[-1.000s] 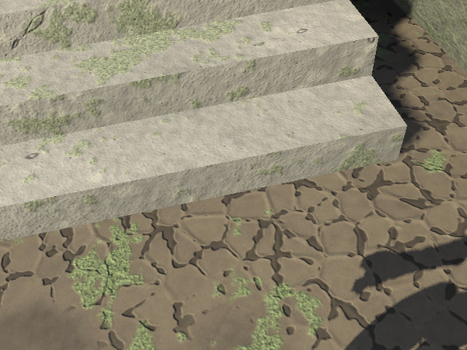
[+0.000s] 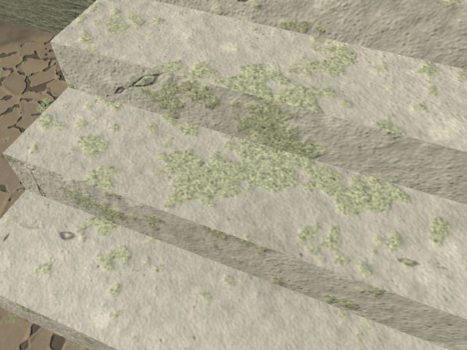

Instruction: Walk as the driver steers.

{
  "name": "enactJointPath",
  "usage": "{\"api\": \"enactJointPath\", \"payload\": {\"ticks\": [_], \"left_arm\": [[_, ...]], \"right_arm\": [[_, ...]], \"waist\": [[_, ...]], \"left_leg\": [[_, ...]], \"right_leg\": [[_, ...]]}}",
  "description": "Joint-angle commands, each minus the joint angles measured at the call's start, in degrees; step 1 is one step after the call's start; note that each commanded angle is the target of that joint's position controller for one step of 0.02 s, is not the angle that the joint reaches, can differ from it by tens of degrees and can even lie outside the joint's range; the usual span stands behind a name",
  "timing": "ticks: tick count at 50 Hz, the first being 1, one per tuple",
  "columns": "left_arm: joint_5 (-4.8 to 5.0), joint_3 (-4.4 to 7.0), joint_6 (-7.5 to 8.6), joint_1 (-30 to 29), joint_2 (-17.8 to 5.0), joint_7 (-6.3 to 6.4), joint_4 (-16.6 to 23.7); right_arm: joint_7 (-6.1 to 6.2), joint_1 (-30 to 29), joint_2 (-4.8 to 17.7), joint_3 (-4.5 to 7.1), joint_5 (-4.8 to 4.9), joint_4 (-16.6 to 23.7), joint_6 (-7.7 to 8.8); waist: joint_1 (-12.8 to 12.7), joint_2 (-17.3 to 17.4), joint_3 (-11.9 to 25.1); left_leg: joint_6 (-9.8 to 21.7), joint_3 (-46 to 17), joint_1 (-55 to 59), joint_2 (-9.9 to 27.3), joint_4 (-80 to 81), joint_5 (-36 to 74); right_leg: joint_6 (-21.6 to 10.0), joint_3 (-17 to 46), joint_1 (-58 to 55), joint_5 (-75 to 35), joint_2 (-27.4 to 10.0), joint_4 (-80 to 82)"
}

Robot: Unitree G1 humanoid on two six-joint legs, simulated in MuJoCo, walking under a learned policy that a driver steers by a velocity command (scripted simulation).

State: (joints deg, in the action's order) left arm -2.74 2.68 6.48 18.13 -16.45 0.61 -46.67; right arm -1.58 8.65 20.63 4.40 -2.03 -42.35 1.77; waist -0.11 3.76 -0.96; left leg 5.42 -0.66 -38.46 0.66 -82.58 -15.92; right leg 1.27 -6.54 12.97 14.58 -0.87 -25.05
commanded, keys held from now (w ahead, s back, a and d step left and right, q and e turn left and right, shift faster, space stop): q+shift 0.08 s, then e+shift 0.92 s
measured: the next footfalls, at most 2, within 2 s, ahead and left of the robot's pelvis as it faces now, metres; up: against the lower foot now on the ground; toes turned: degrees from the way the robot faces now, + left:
left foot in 0.12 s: +0.21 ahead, +0.11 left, +0.00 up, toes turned +14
right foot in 0.52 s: +0.48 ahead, -0.03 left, +0.17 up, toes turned +16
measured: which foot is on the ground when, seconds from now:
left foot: up 0.00-0.10, down 0.12-0.52, up 0.54-1.00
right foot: down 0.00-0.24, up 0.26-0.50, down 0.52-1.00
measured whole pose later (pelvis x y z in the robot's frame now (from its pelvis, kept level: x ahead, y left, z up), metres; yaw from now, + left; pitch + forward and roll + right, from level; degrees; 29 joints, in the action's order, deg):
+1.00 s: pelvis +0.51 +0.01 +0.17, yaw -18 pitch +5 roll +5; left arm -1.7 -1.0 5.0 40.0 -9.2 -2.5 -49.4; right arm 3.4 -3.1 7.8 -1.0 -1.1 -28.6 3.4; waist -4.9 -3.3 3.5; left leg -5.3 -4.8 -70.9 -3.0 -108.8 -25.4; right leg -6.7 31.2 14.2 19.0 15.3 -36.1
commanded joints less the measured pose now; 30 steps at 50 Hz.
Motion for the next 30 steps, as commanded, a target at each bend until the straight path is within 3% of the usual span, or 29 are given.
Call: {"api": "enactJointPath", "payload": {"ticks": [1,3,4,5,6,7,8,9,10,11,12,13,14,15,16,17,18,19,20,21,22,23,24,25,26,27,28,29,30], "left_arm": [[1.17,0.17,2.06,2.05,-1.65,-1.05,0.71],[1.21,0.16,1.56,-2.02,-2.21,-0.45,1.07],[0.73,0.42,1.11,1.28,-2.99,-0.10,-0.73],[0.38,0.25,1.07,4.66,-3.38,0.29,-1.57],[-0.52,0.02,0.99,8.08,-3.21,0.55,-3.24],[-0.93,-0.19,-0.03,9.25,-2.91,0.66,-4.02],[-1.81,-0.17,-0.94,13.95,-3.48,0.86,-5.62],[-3.04,-0.20,-1.82,18.61,-3.76,1.27,-7.39],[-3.90,-0.49,-2.97,18.27,-3.82,1.72,-7.68],[-2.65,-0.31,-4.24,14.25,-4.69,2.70,-5.82],[1.08,0.57,-4.13,9.93,-8.45,2.56,-3.75],[4.08,1.46,-3.02,5.70,-7.79,0.81,-3.70],[5.60,0.98,-1.90,2.83,-1.96,1.29,-0.75],[8.04,0.34,-1.01,4.85,1.60,1.02,1.87],[7.57,1.11,-1.57,-2.30,-0.24,1.84,3.06],[6.07,1.31,-2.75,-8.87,1.05,3.01,5.04],[3.94,0.70,-3.99,-11.63,2.97,3.51,6.16],[2.31,-0.14,-5.45,-10.31,5.89,3.70,6.87],[1.39,-0.64,-6.68,-6.35,5.91,4.05,8.65],[1.48,-0.86,-7.40,-4.93,6.73,4.26,9.97],[1.34,-0.31,-8.27,-1.93,5.09,4.83,11.40],[0.83,0.24,-9.51,5.08,3.82,5.02,9.65],[1.20,-2.99,-9.07,6.40,6.76,-2.85,21.83],[2.40,-2.79,-9.38,20.41,7.28,-5.21,13.26],[3.83,-1.60,-9.42,35.79,4.94,-5.58,6.49],[3.08,-0.53,-10.05,40.07,-2.00,-2.99,4.13],[-1.23,0.98,-10.31,33.52,-12.55,-2.56,6.01],[-2.81,1.48,-11.07,27.23,-16.72,-5.10,7.99],[-0.28,0.36,-10.27,16.20,-10.21,-7.41,10.53]], "right_arm": [[-0.47,-2.88,-3.51,-1.90,-0.78,8.17,-0.81],[-0.97,-6.42,-3.80,-2.46,-0.42,11.29,-1.21],[-0.23,-8.98,-6.13,-3.34,-0.81,12.28,-2.11],[-0.01,-12.63,-6.23,-3.84,-1.66,14.46,-2.41],[0.31,-15.64,-6.89,-4.18,-1.86,15.76,-2.13],[0.44,-20.24,-7.70,-5.09,-1.47,18.35,-1.48],[0.61,-22.98,-6.85,-5.04,-1.30,18.48,-0.06],[0.12,-23.64,-7.19,-5.81,-1.20,18.43,1.70],[-0.80,-20.20,-7.36,-6.48,-0.67,17.74,3.82],[-1.73,-11.69,-6.91,-6.32,-0.28,16.25,4.79],[-1.93,2.54,-4.52,-4.29,0.83,10.06,4.65],[-0.46,9.58,-3.41,-2.93,-0.18,1.97,2.25],[0.51,15.45,6.15,-0.56,-2.71,0.68,1.60],[2.13,26.36,9.49,1.52,-1.39,1.15,0.96],[2.79,24.39,9.26,1.93,-1.29,0.60,0.05],[2.98,19.34,7.04,1.08,-1.84,-0.93,-0.05],[3.08,15.26,3.01,-0.27,-1.55,-2.21,0.01],[2.63,12.55,-1.05,-1.60,-0.06,-3.55,0.64],[2.03,3.99,-4.23,-2.72,2.05,-3.90,1.06],[1.88,-2.87,-5.53,-3.46,1.79,-3.42,1.38],[2.05,-10.26,-2.37,-3.32,1.00,-0.96,1.47],[3.19,-20.64,0.52,-2.54,1.61,2.54,1.28],[-3.38,-18.14,21.64,5.31,-4.07,-0.54,2.24],[-3.48,-27.81,26.61,8.53,-7.11,2.59,2.67],[-2.61,-31.64,21.11,9.18,-8.49,5.67,2.89],[-4.27,-23.47,6.49,6.33,-8.65,4.24,1.37],[-6.24,-10.01,-5.31,2.37,-2.91,1.74,0.79],[-6.05,3.36,-0.43,3.32,-0.43,1.21,0.89],[-4.11,-3.06,6.18,5.16,4.20,5.50,1.96]], "waist": [[1.87,-9.79,1.20],[3.57,-11.30,-1.25],[1.64,-12.86,0.44],[-0.25,-12.15,-0.42],[-1.56,-12.05,-0.30],[-2.49,-9.96,-2.89],[-4.85,-7.91,-2.59],[-6.63,-6.52,0.52],[-4.60,-4.96,5.68],[1.22,-8.14,12.15],[7.70,-8.87,19.99],[8.07,3.48,15.71],[7.44,10.38,11.20],[12.73,10.53,30.86],[14.44,0.47,27.38],[10.83,-1.51,17.30],[7.28,-1.39,12.41],[1.24,3.34,7.76],[-7.30,4.46,3.54],[-12.35,3.68,-0.45],[-16.12,2.90,-0.98],[-19.95,1.82,3.98],[-30.97,9.85,9.13],[-33.10,3.81,12.01],[-33.97,1.28,12.03],[-27.74,-11.68,18.57],[-18.30,-14.87,19.01],[-9.24,-8.55,27.68],[-8.71,-7.44,14.46]], "left_leg": [[-1.46,-0.10,-11.30,2.67,-0.98,-1.02],[-1.74,1.71,-7.78,2.74,11.19,2.42],[-1.51,6.03,-10.36,1.61,6.28,-2.44],[-0.92,5.40,-15.26,2.79,6.13,-5.31],[0.36,4.41,-22.68,2.86,1.64,-7.90],[0.32,4.33,-26.58,2.61,5.01,-12.98],[0.78,6.04,-33.26,-1.23,2.39,-18.06],[1.28,7.56,-32.11,-3.12,9.69,-19.67],[1.59,7.02,-17.11,-4.96,28.72,-15.60],[-0.16,4.01,6.33,-3.30,52.65,-1.39],[-1.18,-1.10,33.32,0.35,72.67,32.41],[-0.82,-0.14,60.58,3.06,77.55,54.03],[1.98,-5.19,78.44,17.98,55.96,106.07],[13.60,-10.48,93.00,34.80,41.86,137.16],[14.48,-9.07,83.82,31.63,49.37,110.21],[10.53,-6.28,78.90,26.91,53.49,88.75],[7.39,-3.37,73.59,24.12,56.84,73.55],[5.14,0.91,60.66,22.89,59.88,70.98],[1.64,8.64,45.55,20.11,66.66,59.31],[-1.30,14.68,32.58,16.95,70.68,57.59],[-1.99,20.28,23.63,13.52,73.53,63.71],[-2.19,27.11,12.20,8.41,71.07,78.07],[3.53,15.79,2.51,15.39,60.55,96.65],[7.51,14.15,7.13,22.65,57.51,107.49],[5.49,14.06,4.25,20.67,44.82,90.02],[1.34,7.65,-3.01,7.95,7.43,29.38],[-1.33,-1.21,-11.68,-6.47,-27.32,-1.48],[-3.90,-15.30,-13.27,-7.76,-34.06,3.56],[-6.16,-14.84,-19.41,-8.68,-33.03,-0.84]], "right_leg": [[-4.35,4.86,-8.34,-48.02,-15.01,8.87],[-3.36,-1.59,-3.42,-46.63,-12.88,10.87],[-3.51,-3.56,-10.03,-49.64,-13.21,9.98],[-4.30,-2.15,-13.90,-51.14,-13.61,9.88],[-5.24,-0.34,-20.65,-54.49,-15.28,9.71],[-6.36,-0.23,-21.02,-54.55,-14.78,11.17],[-7.42,-0.14,-31.81,-65.78,-13.10,8.41],[-7.17,0.04,-38.48,-76.00,-11.74,1.94],[-5.48,-1.04,-36.51,-84.11,-9.22,-7.26],[-4.51,3.18,-27.97,-86.73,-8.41,-17.29],[-2.71,4.93,-20.09,-69.01,-7.08,-28.18],[-1.83,1.34,10.88,-1.29,1.17,-44.09],[-3.04,4.59,42.09,30.59,5.88,-73.30],[-3.17,14.03,50.10,31.66,8.30,-89.81],[-3.52,10.69,56.71,26.78,6.54,-95.88],[-3.45,7.14,66.83,28.14,6.40,-103.87],[-3.71,5.66,70.73,30.43,6.33,-107.65],[-4.74,6.82,66.53,29.16,5.86,-112.67],[-4.64,5.98,58.01,28.49,3.68,-100.61],[-4.77,5.19,49.28,26.73,3.67,-90.15],[-3.98,1.49,39.56,23.69,5.48,-77.77],[-4.23,-3.07,20.95,16.61,10.41,-72.21],[-3.30,-2.34,3.39,9.24,9.32,-59.73],[-3.16,-1.07,1.12,-5.44,11.51,-50.93],[-5.12,0.78,-8.36,-17.45,13.45,-34.56],[-17.12,27.46,-16.20,-38.53,10.53,-11.40],[-27.95,46.21,-18.03,-86.73,1.15,-10.80],[-29.44,62.63,-17.62,-98.53,-8.27,-9.73],[-23.16,59.17,-7.04,-74.47,-8.57,-7.75]]}}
